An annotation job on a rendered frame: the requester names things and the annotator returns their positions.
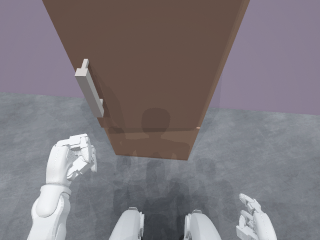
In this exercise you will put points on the robot right thigh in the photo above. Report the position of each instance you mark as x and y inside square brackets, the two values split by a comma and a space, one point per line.
[198, 226]

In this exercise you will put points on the robot left thigh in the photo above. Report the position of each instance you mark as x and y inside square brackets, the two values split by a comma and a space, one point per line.
[130, 226]

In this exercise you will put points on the handle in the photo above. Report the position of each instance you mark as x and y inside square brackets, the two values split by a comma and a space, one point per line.
[88, 89]

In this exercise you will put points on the robot thigh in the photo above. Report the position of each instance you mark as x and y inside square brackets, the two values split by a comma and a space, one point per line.
[198, 226]
[130, 226]

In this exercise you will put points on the robot right hand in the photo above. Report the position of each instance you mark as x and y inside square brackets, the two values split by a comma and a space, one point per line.
[260, 226]

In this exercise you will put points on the left robot forearm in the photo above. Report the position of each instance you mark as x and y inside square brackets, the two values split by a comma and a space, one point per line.
[49, 213]

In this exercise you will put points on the cupboard door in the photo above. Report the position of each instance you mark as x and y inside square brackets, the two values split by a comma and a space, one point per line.
[153, 62]

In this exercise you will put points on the robot left hand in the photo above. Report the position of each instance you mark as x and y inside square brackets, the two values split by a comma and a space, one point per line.
[61, 158]

